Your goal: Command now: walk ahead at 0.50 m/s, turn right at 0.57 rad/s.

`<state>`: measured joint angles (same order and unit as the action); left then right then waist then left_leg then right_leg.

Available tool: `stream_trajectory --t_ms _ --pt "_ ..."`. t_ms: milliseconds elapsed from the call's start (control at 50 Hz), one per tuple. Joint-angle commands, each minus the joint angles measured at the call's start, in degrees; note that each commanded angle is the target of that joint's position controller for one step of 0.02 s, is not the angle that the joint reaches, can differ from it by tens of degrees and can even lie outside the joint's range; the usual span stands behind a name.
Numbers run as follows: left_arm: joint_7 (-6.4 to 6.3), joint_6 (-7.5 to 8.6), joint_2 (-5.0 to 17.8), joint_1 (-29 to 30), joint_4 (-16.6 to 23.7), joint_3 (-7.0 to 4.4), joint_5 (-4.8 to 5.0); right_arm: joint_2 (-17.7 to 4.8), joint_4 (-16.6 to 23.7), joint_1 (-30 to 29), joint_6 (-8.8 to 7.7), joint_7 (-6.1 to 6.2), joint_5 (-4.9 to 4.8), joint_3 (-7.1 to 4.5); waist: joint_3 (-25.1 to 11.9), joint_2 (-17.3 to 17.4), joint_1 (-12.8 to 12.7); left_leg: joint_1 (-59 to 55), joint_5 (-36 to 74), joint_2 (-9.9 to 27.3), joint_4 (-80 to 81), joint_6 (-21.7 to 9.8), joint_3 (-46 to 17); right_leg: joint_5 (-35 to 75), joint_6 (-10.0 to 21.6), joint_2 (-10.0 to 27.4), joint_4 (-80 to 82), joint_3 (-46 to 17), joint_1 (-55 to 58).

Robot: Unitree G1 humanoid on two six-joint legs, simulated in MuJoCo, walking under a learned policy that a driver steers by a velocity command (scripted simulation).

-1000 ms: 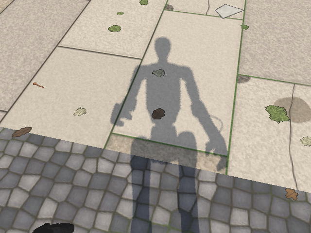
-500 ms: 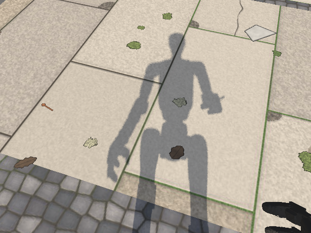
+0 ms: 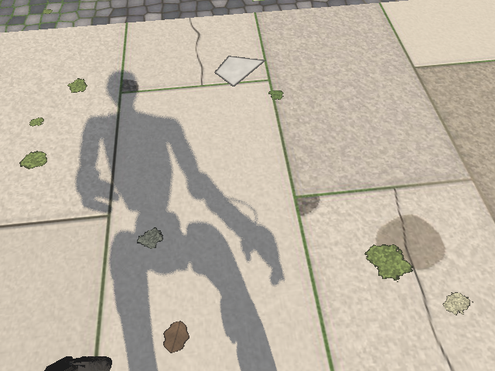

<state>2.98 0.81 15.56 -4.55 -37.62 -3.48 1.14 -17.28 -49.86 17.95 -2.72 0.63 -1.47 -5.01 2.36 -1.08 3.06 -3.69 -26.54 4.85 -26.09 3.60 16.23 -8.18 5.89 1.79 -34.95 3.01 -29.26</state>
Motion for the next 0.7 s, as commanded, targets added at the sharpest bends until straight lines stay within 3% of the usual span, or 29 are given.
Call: stream_trajectory --t_ms 20,40,60,80,100,120,180,280,340,400,460,480,500,520,540,560,580,600,620,640,660,700 --pt "-1.85 -0.11 20.56 -19.81 -1.85 -6.98 0.96 -1.14 7.76 1.84 -1.51 -0.12 3.0 0.95 -14.31 -15.79 -6.34 40.47 -0.79 -3.04 -45.9 -1.27 -4.52 -5.64 14.83 12.16 7.33 -32.14 48.55" --pt "-1.43 1.09 17.0 -20.99 0.67 -5.56 0.33 -3.71 8.39 -2.23 -3.84 -0.79 1.23 1.09 -24.09 -10.02 -9.37 47.38 -8.52 -6.34 -54.0 -1.73 -19.69 -15.71 19.21 17.79 17.61 -51.45 52.66" --pt "-1.08 2.09 13.08 -19.23 0.13 -4.36 -0.24 -7.45 10.1 -8.56 -5.05 -1.26 -1.21 0.13 -16.34 -5.59 -10.65 52.6 -3.05 -3.48 -53.97 -3.32 -21.13 -12.69 15.69 16.63 19.39 -44.28 48.43" --pt "-1.13 2.59 11.48 -16.41 0.2 -3.84 -0.14 -6.69 10.43 -9.6 -5.72 -1.06 -0.88 0.49 -11.42 -2.74 -8.49 51.47 1.98 -1.04 -49.44 -4.41 -20.94 -8.57 13.63 14.34 18.9 -37.35 40.77" --pt "-1.27 2.63 9.32 -12.1 0.87 -3.13 -0.14 -6.85 9.59 -9.33 -5.79 -0.6 0.71 0.29 -7.84 -0.19 -5.86 47.53 5.21 0.94 -44.27 -4.21 -21.02 -2.28 11.86 11.99 18.95 -31.42 32.6" --pt "-1.56 2.7 7.82 -9.36 1.93 -2.52 -0.82 -7.49 9.13 -8.11 -5.27 -0.52 1.49 -0.17 -6.7 -1.26 -3.65 42.95 7.53 2.18 -40.95 -3.97 -21.54 3.13 11.21 10.36 19.92 -27.76 26.79" --pt "-2.34 3.02 8.32 -8.74 2.32 -2.51 -0.84 -5.78 8.86 -7.02 -3.4 -0.68 2.17 -0.04 -5.31 -0.77 -1.94 39.03 11.19 1.85 -34.22 -1.78 -20.05 11.71 11.45 8.44 22.3 -22.42 19.86" --pt "-3.55 3.12 8.92 -13.1 -0.41 -2.43 -0.53 -2.38 10.53 -15.54 -3.01 -1.26 2.01 1.51 -2.39 -2.37 -5.5 36.82 30.11 -0.18 -14.38 -0.06 -18.33 11.39 7.55 4.44 23.28 -14.04 17.12" --pt "-3.45 3.19 9.58 -16.09 -2.29 -2.46 -0.32 -2.54 11.76 -20.4 -3.42 -1.98 1.19 1.76 -0.44 -3.0 -7.83 35.21 35.25 -1.46 -7.73 -0.87 -18.07 5.64 6.82 5.83 23.46 -15.1 18.37" --pt "-3.49 2.82 9.57 -18.47 -4.05 -2.49 -0.17 -3.7 13.1 -23.21 -3.99 -2.71 1.11 1.56 0.9 -3.05 -8.69 38.75 31.41 -1.85 -3.94 -2.85 -18.64 7.26 6.64 8.8 20.34 -17.71 25.62" --pt "-3.79 2.13 10.32 -18.32 -5.05 -2.78 -0.47 -4.6 12.81 -21.05 -4.23 -3.37 0.82 1.36 0.47 -4.76 -7.35 38.25 24.53 -2.53 -2.46 -5.77 -17.11 16.33 5.19 11.23 17.2 -17.28 31.98" --pt "-3.85 1.95 10.63 -17.42 -5.05 -2.83 -0.49 -5.38 12.15 -18.28 -4.24 -3.35 0.81 0.97 -1.15 -5.21 -5.7 34.01 22.45 -3.97 -1.89 -7.08 -15.64 25.49 4.31 10.57 14.04 -15.79 32.71" --pt "-3.95 1.71 10.34 -16.49 -4.95 -2.62 -0.63 -6.72 10.36 -12.35 -4.23 -3.16 0.96 0.09 -5.21 -4.57 -2.45 25.52 23.44 -6.08 -0.55 -8.83 -13.8 35.82 3.05 8.29 6.96 -13.02 32.45" --pt "-4.18 1.62 9.19 -15.92 -4.26 -1.97 -1.14 -9.05 8.43 -3.79 -4.15 -2.99 1.33 -0.79 -12.1 -2.82 1.47 11.71 26.77 -2.85 -2.51 -11.79 -17.73 35.59 1.17 5.77 -4.55 -10.22 27.1" --pt "-4.06 2.38 5.75 -20.87 -2.89 -0.82 -1.71 -14.03 7.78 3.45 -3.97 -2.94 1.94 -1.97 -20.85 8.12 1.11 -9.79 24.75 9.26 -2.78 -20.1 -39.06 15.8 -3.11 -1.49 -25.05 -6.7 7.91" --pt "-3.76 3.42 4.61 -21.85 -2.98 -0.19 -1.55 -12.09 6.14 5.96 -3.44 -3.4 0.21 -1.69 -22.89 18.14 1.25 -18.04 12.92 15.02 6.89 -25.19 -59.6 -22.0 -5.66 -7.28 -37.55 -7.76 -7.23" --pt "-3.2 4.49 8.69 -16.91 -1.64 -0.89 -0.29 -8.96 6.87 3.15 -3.18 -3.28 -0.61 -0.63 -15.7 11.9 2.12 -14.1 3.56 14.07 9.29 -22.43 -58.05 -21.19 -4.91 -3.39 -41.27 -11.27 -14.23" --pt "-2.84 5.26 9.03 -11.39 -0.29 -0.83 0.48 -7.55 8.1 -0.25 -2.72 -2.94 0.22 -0.23 -9.32 6.75 1.95 -6.35 4.76 11.88 10.17 -20.41 -50.86 -16.62 -4.42 -1.0 -39.69 -10.08 -15.13" --pt "-2.78 5.78 8.47 -8.45 0.43 -0.78 -0.37 -6.84 8.55 -2.62 -2.42 -2.82 0.97 0.08 -4.27 2.67 0.54 1.56 10.28 9.54 11.56 -19.52 -45.75 -13.45 -4.4 0.73 -35.04 -8.99 -14.24" --pt "-2.94 5.8 8.44 -8.34 0.52 -1.15 -1.54 -5.76 9.02 -3.92 -2.45 -2.58 1.35 0.49 -3.43 2.38 -1.13 5.86 15.61 7.72 12.45 -18.83 -42.67 -10.86 -4.69 2.39 -30.41 -9.05 -11.19" --pt "-2.97 5.66 7.72 -9.17 0.64 -1.14 -2.01 -5.65 9.35 -4.46 -2.34 -2.38 1.55 0.63 -3.45 3.84 -2.41 8.45 19.65 6.17 13.35 -18.83 -41.04 -9.72 -5.33 2.76 -27.67 -8.71 -8.45" --pt "-3.13 5.1 6.39 -10.11 0.7 -0.93 -2.16 -6.18 9.43 -4.22 -2.23 -1.88 1.07 0.4 -3.81 5.54 -3.45 11.67 24.83 4.87 14.36 -19.47 -37.84 -9.31 -6.92 2.73 -22.68 -7.55 -6.34"
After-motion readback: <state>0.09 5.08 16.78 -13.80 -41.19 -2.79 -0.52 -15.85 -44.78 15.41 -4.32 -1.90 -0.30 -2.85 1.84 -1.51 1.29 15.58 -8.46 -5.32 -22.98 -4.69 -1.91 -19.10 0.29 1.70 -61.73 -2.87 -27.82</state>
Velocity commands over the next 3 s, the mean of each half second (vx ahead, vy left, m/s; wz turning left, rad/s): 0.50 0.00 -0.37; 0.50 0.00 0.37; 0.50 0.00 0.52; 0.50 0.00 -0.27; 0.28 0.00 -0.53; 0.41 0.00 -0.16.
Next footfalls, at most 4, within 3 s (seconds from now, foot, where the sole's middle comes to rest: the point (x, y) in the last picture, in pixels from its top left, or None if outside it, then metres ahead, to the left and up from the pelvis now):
0.52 left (228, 363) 0.48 0.07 -0.75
1.00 right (303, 271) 0.73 -0.15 -0.75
1.50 left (188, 221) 0.93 0.19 -0.75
2.04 right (231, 138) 1.28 0.04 -0.75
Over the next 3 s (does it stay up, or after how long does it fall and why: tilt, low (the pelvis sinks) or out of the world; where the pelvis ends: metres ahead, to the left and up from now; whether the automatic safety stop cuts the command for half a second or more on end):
stays up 1.50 0.06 0.01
